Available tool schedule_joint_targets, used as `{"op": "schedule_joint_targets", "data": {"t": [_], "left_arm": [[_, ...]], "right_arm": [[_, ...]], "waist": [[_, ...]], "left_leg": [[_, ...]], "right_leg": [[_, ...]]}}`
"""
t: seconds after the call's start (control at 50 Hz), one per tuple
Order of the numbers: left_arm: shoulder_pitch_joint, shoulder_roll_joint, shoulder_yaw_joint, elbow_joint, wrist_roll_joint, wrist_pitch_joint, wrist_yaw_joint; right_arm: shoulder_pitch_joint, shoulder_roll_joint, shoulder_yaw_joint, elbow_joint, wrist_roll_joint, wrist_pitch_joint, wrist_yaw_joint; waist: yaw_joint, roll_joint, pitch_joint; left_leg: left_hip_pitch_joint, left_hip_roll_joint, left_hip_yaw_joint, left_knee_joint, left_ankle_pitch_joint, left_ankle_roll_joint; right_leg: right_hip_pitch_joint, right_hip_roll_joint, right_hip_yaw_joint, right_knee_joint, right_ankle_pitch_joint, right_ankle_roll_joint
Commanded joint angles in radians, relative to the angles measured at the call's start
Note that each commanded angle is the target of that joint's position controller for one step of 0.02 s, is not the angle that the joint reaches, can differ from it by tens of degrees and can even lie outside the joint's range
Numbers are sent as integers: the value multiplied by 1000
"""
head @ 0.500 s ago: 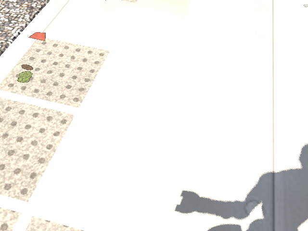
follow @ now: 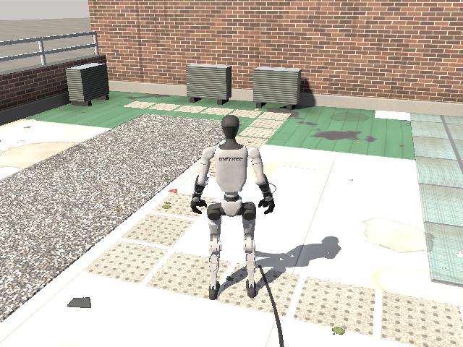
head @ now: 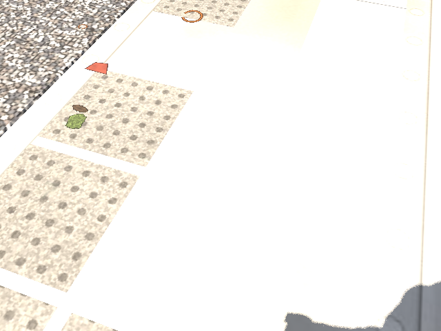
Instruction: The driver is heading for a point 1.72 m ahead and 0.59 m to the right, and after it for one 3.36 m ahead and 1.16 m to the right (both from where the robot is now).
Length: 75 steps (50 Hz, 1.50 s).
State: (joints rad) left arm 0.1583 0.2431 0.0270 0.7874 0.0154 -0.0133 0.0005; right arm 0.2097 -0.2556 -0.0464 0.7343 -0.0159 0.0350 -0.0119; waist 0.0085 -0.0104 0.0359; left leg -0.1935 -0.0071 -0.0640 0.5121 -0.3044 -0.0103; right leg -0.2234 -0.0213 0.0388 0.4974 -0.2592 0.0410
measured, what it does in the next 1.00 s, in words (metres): shifts its weight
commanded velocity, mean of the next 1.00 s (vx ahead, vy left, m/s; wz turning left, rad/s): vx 0.07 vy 0.00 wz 0.01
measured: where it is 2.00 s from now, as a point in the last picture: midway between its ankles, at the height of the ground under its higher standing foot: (237, 323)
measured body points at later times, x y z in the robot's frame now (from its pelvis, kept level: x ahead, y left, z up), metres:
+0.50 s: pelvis +0.00 +0.01 +0.00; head +0.01 +0.02 +0.45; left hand +0.06 +0.29 -0.14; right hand +0.09 -0.24 -0.13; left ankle -0.02 +0.13 -0.74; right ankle +0.00 -0.14 -0.74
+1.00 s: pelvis +0.05 -0.02 +0.00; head +0.05 -0.04 +0.45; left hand +0.05 +0.24 -0.14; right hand +0.09 -0.29 -0.15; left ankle -0.02 +0.12 -0.69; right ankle +0.02 -0.12 -0.74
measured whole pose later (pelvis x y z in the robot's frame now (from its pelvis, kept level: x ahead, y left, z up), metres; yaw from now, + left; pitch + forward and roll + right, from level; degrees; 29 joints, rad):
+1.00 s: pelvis +0.05 -0.02 +0.00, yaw +0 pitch +0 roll +1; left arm 0.34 0.22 0.04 1.08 -0.01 -0.10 -0.01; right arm 0.31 -0.26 -0.04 0.96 0.04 -0.04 -0.02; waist 0.02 0.04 -0.01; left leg -0.29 -0.02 -0.06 0.89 -0.46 0.04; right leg -0.19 0.02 -0.03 0.53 -0.33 -0.05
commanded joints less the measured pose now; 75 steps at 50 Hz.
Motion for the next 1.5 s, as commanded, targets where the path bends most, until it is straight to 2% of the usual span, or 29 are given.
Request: {"op": "schedule_joint_targets", "data": {"t": [0.02, 0.26, 0.7, 0.74, 0.76, 0.8, 0.82, 0.86, 0.88, 0.9, 0.92, 0.94, 0.96, 0.98, 1.0, 1.04, 1.08, 1.12, 1.18, 1.26, 1.32, 1.36, 1.38, 1.4, 1.42, 1.44, 1.46, 1.48, 1.5], "left_arm": [[-19, 118, 31, -46, -3, -3, 14], [26, 125, 36, 74, -10, 3, 33], [82, 107, 28, 245, -15, 14, 52], [100, 88, 24, 263, -21, 16, 54], [90, 86, 25, 257, -26, 14, 54], [45, 67, 19, 227, -28, -9, 47], [32, 50, 14, 214, -32, -27, 37], [57, 51, 15, 213, -46, -59, 16], [102, 47, 15, 227, -50, -71, 7], [195, 48, 20, 269, -48, -80, 2], [279, 71, 32, 310, -36, -81, 0], [395, 153, 53, 331, -30, -82, 2], [457, 244, 66, 335, -20, -93, -15], [362, 176, 43, 309, -14, -105, -16], [300, 123, 31, 281, -22, -111, -15], [254, 103, 20, 259, -27, -109, -19], [305, 60, 5, 268, -18, -96, -13], [340, 77, 5, 271, -15, -84, 0], [337, 113, 8, 254, -11, -74, 16], [377, 133, 17, 263, -26, -73, 22], [367, 143, 28, 262, -35, -65, 24], [328, 171, 40, 244, -27, -54, 22], [306, 164, 37, 230, -19, -47, 20], [298, 129, 22, 199, -3, -46, 17], [461, -53, -22, 194, -16, -62, 7], [398, 59, 4, 204, -50, -82, 7], [291, 124, 28, 162, -77, -91, 11], [242, 120, 30, 152, -74, -92, 20], [223, 104, 38, 151, -58, -85, 27]], "right_arm": [[-24, -117, -23, -55, -2, -35, -3], [8, -89, -10, 6, 4, -50, -9], [57, -77, 2, 171, 13, -50, -17], [78, -88, -2, 192, 19, -43, -23], [82, -115, -10, 192, 25, -40, -25], [125, -162, -24, 195, 33, -49, -24], [140, -184, -32, 201, 39, -59, -23], [88, -166, -30, 186, 42, -75, -21], [41, -154, -27, 171, 49, -77, -19], [-17, -144, -23, 153, 56, -75, -16], [-41, -111, -14, 139, 49, -77, -14], [-51, -38, 7, 119, 36, -87, -10], [-58, -51, -1, 80, 49, -104, -18], [-39, -92, -10, 91, 67, -117, -14], [-14, -92, -11, 109, 71, -128, -3], [-32, -105, -23, 121, 48, -140, 5], [-63, -86, -25, 118, 38, -140, 20], [-112, -51, -17, 100, 36, -133, 28], [-245, -16, 2, 48, 39, -130, 33], [-344, -34, 8, 8, 48, -131, 48], [-347, -72, -2, -12, 47, -141, 58], [-214, -129, -29, 14, 46, -145, 51], [-37, -172, -55, 65, 51, -143, 40], [160, -235, -74, 105, 37, -138, 26], [226, -296, -82, 135, 20, -134, 34], [194, -187, -54, 132, 21, -136, 37], [89, -139, -39, 121, 25, -142, 35], [4, -113, -31, 111, 25, -149, 36], [-40, -84, -25, 115, 18, -156, 41]], "waist": [[7, 84, -33], [3, 27, -22], [5, 17, 3], [-1, 42, -2], [-9, 76, 28], [-35, 177, 95], [-41, 217, 124], [-5, 209, 153], [30, 189, 143], [81, 151, 118], [104, 71, 82], [128, -165, 16], [126, -314, 17], [74, -174, 79], [48, -119, 114], [35, -82, 105], [46, -98, 66], [55, -87, 58], [75, -72, 88], [81, -90, 129], [36, -83, 113], [-51, -117, 3], [-139, -110, -106], [-205, -40, -262], [-108, 268, -458], [-137, 211, -394], [-111, 169, -204], [-76, 88, -119], [-47, 64, -67]], "left_leg": [[-47, 71, -79, -113, 153, 38], [-31, 50, -64, -112, 166, 43], [-27, 18, -17, -122, 178, 32], [-32, 8, -23, -152, -121, 51], [-59, 29, -65, -181, -321, 80], [-78, 165, -263, -296, -565, 165], [-111, 242, -378, -343, -586, 215], [-118, 284, -411, -347, -493, 238], [-141, 258, -351, -314, -429, 212], [-216, 193, -252, -255, -345, 171], [-276, 111, -144, -107, -215, 127], [-389, -8, 32, 228, -134, 53], [-546, -69, 29, 452, -278, 39], [-606, 3, -45, 600, -239, 56], [-638, 44, -49, 635, -128, 75], [-646, 97, -11, 579, 29, 83], [-595, 108, 33, 518, 112, 64], [-594, 103, 66, 442, 159, 34], [-518, 77, 99, 228, 261, 7], [-432, 52, 107, 72, 339, 22], [-383, 41, 80, 10, 297, 62], [-176, -11, 105, 10, 244, 94], [54, -23, 112, -3, 253, 121], [394, 151, -75, 39, 194, 176], [702, 424, -565, -97, -69, 330], [593, 411, -676, -235, -173, 300], [430, 384, -501, -257, -137, 244], [271, 352, -361, -281, -12, 218], [147, 313, -245, -310, 91, 198]], "right_leg": [[40, -21, 7, -34, 128, -13], [49, -25, 9, -49, 151, 14], [50, -14, -3, -70, 153, 6], [28, 31, -54, -28, -66, -3], [-25, 57, -83, 27, -198, -14], [-161, 64, -104, 178, -241, -32], [-177, 34, -75, 257, -204, -49], [-195, -11, -40, 252, -227, -95], [-111, -14, -49, 134, -209, -118], [70, 10, -73, -15, -103, -127], [208, 5, -21, -70, -34, -115], [332, -183, 286, -224, -184, -172], [361, -361, 671, -360, -305, -301], [309, -380, 669, -360, -339, -318], [295, -332, 547, -356, -311, -285], [312, -260, 359, -365, -105, -220], [318, -201, 219, -365, 129, -196], [316, -185, 148, -365, 282, -207], [222, -163, 81, -399, 300, -208], [206, -193, 53, -425, 293, -215], [293, -237, 62, -352, 455, -196], [310, -230, 56, -180, 805, -175], [248, -182, 31, 14, 864, -148], [15, -128, 18, 307, 590, -121], [-329, 64, 5, 675, -210, -63], [-408, 38, 125, 813, -302, -75], [-476, -10, 100, 844, -220, -88], [-438, -63, 78, 813, -124, -91], [-390, -92, 73, 766, -67, -90]]}}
